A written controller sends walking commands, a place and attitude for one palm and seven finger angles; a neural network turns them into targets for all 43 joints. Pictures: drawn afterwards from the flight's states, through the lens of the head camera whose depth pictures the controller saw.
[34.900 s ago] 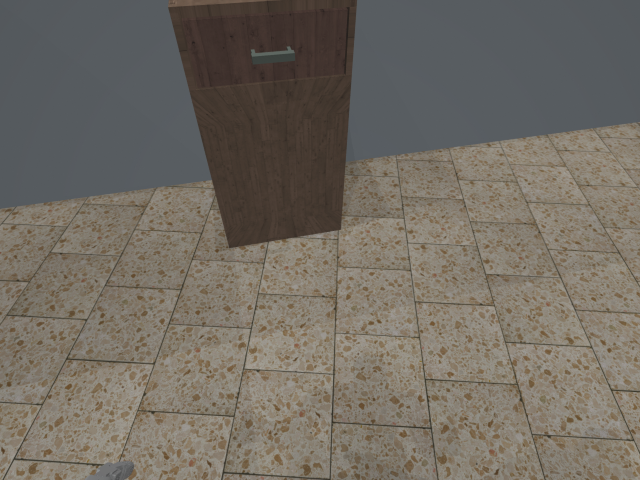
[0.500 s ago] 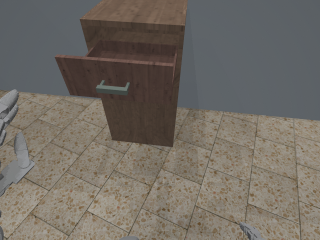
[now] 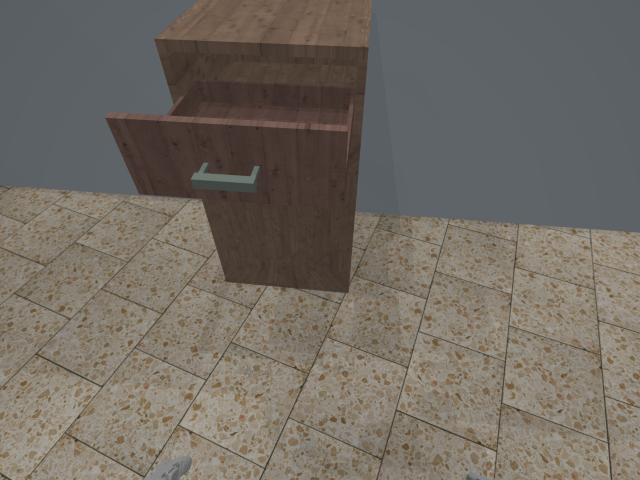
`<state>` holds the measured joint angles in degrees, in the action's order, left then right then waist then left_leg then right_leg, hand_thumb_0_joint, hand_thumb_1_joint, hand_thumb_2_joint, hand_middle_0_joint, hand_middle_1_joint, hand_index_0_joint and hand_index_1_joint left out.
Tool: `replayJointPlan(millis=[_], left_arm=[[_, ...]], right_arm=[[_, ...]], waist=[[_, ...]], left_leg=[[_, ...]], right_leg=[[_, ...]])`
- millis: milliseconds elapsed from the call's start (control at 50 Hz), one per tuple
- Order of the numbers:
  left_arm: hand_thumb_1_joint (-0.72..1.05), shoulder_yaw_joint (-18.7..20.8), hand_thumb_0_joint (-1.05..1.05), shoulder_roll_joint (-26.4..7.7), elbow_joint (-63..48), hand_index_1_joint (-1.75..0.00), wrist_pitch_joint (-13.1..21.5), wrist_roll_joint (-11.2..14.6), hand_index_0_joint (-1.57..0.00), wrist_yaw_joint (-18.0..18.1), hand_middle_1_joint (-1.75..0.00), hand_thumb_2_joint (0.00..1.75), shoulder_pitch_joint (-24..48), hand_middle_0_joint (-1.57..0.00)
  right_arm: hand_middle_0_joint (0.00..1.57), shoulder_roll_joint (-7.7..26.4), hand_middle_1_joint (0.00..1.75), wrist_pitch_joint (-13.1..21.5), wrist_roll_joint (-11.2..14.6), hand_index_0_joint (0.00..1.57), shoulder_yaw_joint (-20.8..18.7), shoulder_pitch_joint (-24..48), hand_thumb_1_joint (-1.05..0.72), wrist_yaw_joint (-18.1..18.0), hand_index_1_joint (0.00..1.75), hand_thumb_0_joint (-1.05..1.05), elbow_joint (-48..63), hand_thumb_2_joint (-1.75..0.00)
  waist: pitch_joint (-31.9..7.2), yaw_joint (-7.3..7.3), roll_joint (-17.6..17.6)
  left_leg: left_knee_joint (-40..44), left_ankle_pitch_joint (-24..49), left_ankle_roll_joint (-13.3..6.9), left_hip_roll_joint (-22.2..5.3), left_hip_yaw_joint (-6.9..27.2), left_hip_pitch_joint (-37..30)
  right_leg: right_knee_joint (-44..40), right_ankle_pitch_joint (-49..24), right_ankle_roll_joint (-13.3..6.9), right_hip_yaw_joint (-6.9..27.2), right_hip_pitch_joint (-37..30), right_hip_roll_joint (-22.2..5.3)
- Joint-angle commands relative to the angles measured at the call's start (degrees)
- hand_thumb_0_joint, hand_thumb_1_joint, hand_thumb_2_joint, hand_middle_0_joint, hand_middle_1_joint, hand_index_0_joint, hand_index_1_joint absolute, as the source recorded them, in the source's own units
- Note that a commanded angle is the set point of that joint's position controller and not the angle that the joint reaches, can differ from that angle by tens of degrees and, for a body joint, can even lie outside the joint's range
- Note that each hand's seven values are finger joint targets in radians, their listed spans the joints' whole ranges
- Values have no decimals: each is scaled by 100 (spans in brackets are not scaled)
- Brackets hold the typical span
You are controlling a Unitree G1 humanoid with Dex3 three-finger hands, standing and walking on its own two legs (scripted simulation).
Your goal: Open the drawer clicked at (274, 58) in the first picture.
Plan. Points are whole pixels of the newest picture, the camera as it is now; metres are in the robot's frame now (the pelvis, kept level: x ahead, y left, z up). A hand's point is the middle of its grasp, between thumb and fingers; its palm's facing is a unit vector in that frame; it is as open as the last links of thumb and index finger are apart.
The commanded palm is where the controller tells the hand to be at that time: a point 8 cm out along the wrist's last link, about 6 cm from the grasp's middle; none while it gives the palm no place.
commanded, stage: let the arm hang, fingers relaxed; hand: left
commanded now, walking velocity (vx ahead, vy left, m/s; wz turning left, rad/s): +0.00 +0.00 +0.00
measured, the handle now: (227, 175) +0.62 +0.20 +0.03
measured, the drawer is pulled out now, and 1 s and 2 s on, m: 0.30 0.30 0.30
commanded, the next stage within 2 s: look to check the result in 0.86 s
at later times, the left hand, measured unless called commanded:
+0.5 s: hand out of the picture -0.04 +0.20 -0.15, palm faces -0.01 -0.97 -0.24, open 7.3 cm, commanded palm none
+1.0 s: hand out of the picture -0.01 +0.17 -0.16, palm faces -0.01 -0.98 -0.20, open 7.4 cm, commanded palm none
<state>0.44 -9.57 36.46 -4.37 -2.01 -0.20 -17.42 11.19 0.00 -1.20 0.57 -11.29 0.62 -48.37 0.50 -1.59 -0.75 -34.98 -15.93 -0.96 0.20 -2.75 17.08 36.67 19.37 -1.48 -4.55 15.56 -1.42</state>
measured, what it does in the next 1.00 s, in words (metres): stands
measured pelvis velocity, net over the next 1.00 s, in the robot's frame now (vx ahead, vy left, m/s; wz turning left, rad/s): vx -0.01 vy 0.00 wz -0.04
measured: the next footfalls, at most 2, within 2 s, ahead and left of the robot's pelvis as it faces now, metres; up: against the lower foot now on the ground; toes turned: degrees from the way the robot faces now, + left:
none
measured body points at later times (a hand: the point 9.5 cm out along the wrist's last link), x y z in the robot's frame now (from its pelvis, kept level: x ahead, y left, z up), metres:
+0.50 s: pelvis -0.01 +0.01 +0.02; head +0.00 +0.00 +0.47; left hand -0.03 +0.25 -0.13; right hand -0.03 -0.20 -0.15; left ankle +0.03 +0.11 -0.73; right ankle +0.01 -0.10 -0.73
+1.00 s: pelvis -0.01 +0.00 +0.02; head +0.01 -0.01 +0.47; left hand -0.01 +0.22 -0.14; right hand -0.04 -0.21 -0.15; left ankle +0.03 +0.11 -0.73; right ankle +0.01 -0.10 -0.73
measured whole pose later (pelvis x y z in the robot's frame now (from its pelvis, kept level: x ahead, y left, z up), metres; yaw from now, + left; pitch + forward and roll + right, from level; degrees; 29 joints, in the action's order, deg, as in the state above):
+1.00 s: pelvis -0.01 +0.00 +0.02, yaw -2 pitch -2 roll +0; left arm 0.4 -7.2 64.8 0.0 -0.8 1.7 -16.3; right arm 7.3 -0.6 -0.7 -0.5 -18.1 -1.8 -64.4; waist 3.8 -0.9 -1.5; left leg -22.7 -9.6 -0.8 -0.9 -4.3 11.3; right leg 23.7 11.6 -1.7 -3.0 10.3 0.4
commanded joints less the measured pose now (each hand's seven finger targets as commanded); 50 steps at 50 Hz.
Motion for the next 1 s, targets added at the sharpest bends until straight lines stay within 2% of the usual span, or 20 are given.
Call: replayJointPlan(millis=[0,40,60,140,200,220,260,320,360,400,500,580,620,720,780,840,980], left_arm=[[90,260,0,-1040,286,-30,376,110,-20,114,-30,90,7,-20],[90,222,0,-965,860,-30,410,129,-20,111,-30,90,-155,-20],[90,316,0,-724,970,-30,423,101,-20,136,-30,90,-277,-20],[90,215,0,-771,1548,-30,437,126,-20,119,-30,90,-204,-20],[90,150,0,-753,1908,-30,438,133,-20,127,-30,90,-193,-20],[90,135,0,-739,2010,-30,428,139,-20,129,-30,90,-199,-20],[90,102,0,-730,2197,-30,422,141,-20,140,-30,90,-230,-20],[90,71,0,-713,2417,-30,416,142,-20,156,-30,90,-307,-20],[90,69,0,-687,2516,-30,429,144,-20,170,-30,90,-358,-20],[90,61,0,-690,2577,-30,443,145,-20,183,-30,90,-390,-20],[90,43,0,-592,2661,-30,456,135,-20,214,-30,90,-392,-20],[90,68,0,-558,2680,-30,462,126,-20,232,-30,90,-386,-20],[90,79,0,-505,2675,-30,473,132,-20,236,-30,90,-349,-20],[90,104,0,-455,2677,-30,487,136,-20,242,-30,90,-319,-20],[90,117,0,-415,2704,-30,493,130,-20,248,-30,90,-330,-20],[90,116,0,-403,2714,-30,489,140,-20,242,-30,90,-293,-20],[90,124,0,-389,2733,-30,514,143,-20,257,-30,90,-304,-20]], right_arm=[[20,732,30,41,-12,20,-182,1,-90,-125,30,0,132,-90],[20,666,30,38,18,20,-159,-89,-90,-163,30,0,-89,-90],[20,570,30,30,-25,20,-195,-171,-90,-190,30,0,-148,-90],[20,540,30,-9,17,20,-214,-494,-90,-214,30,0,-467,-90],[20,536,30,-21,41,20,-220,-656,-90,-231,30,0,-686,-90],[20,537,30,-28,44,20,-211,-690,-90,-236,30,0,-756,-90],[20,519,30,-45,45,20,-200,-770,-90,-239,30,0,-893,-90],[20,483,30,-54,41,20,-196,-865,-90,-237,30,0,-1062,-90],[20,469,30,-41,43,20,-192,-916,-90,-240,30,0,-1147,-90],[20,427,30,-26,51,20,-203,-959,-90,-238,30,0,-1205,-90],[20,300,30,-25,53,20,-200,-972,-90,-242,30,0,-1329,-90],[20,198,30,-32,57,20,-197,-1027,-90,-240,30,0,-1396,-90],[20,129,30,-20,46,20,-191,-1059,-90,-245,30,0,-1434,-90],[20,51,30,-1,42,20,-193,-1075,-90,-259,30,0,-1464,-90],[20,22,30,-4,47,20,-204,-1072,-90,-268,30,0,-1463,-90],[20,10,30,-5,42,20,-199,-1100,-90,-274,30,0,-1487,-90],[20,26,30,-9,51,20,-217,-1106,-90,-280,30,0,-1485,-90]], waist=[[258,162,-619],[140,193,-721],[-33,195,-971],[-302,136,-563],[-18,112,-123],[122,105,-170],[404,96,-49],[545,97,27],[456,97,-35],[326,104,84],[631,101,138],[705,107,151],[661,90,174],[527,101,-104],[592,114,22],[590,92,-50],[445,81,91]], left_leg=[[1165,1084,-172,-589,789,-104],[1315,670,-156,-558,749,-91],[1339,451,-152,-540,709,-160],[1461,175,-137,-588,711,-420],[1589,200,-143,-644,717,-494],[1649,82,-139,-641,724,-451],[1730,-58,-133,-640,720,-407],[1814,-182,-135,-636,698,-437],[1846,-161,-136,-636,691,-517],[1869,-135,-149,-660,698,-588],[1875,-72,-133,-631,618,-495],[1825,-15,-120,-601,560,-495],[1807,111,-113,-587,534,-519],[1772,227,-94,-578,497,-549],[1742,305,-90,-594,485,-564],[1744,278,-82,-575,486,-575],[1644,532,-79,-599,443,-781]], right_leg=[[-1257,-761,-71,709,-162,-307],[-1415,-717,-107,715,-450,-309],[-1512,-680,-146,707,-537,-312],[-1699,-583,-160,655,-645,-342],[-1830,-513,-153,636,-460,-351],[-1871,-393,-152,635,-376,-353],[-1940,-240,-154,668,-206,-347],[-1971,-96,-140,665,-82,-341],[-1952,-145,-142,701,-103,-346],[-1917,-228,-124,679,-186,-331],[-1938,-253,-106,719,-45,-331],[-1940,-207,-103,714,37,-338],[-1943,-281,-105,731,-12,-354],[-1899,-463,-124,759,-125,-348],[-1928,-469,-128,741,-92,-347],[-1951,-422,-135,775,-94,-357],[-1991,-540,-145,790,-106,-367]])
